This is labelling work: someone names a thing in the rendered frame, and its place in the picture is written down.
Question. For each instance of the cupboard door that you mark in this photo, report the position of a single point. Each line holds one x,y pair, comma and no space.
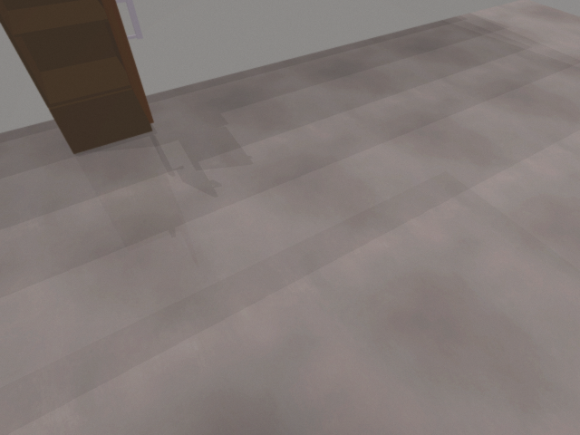
114,18

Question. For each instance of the handle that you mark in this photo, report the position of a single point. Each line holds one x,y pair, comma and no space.
134,19

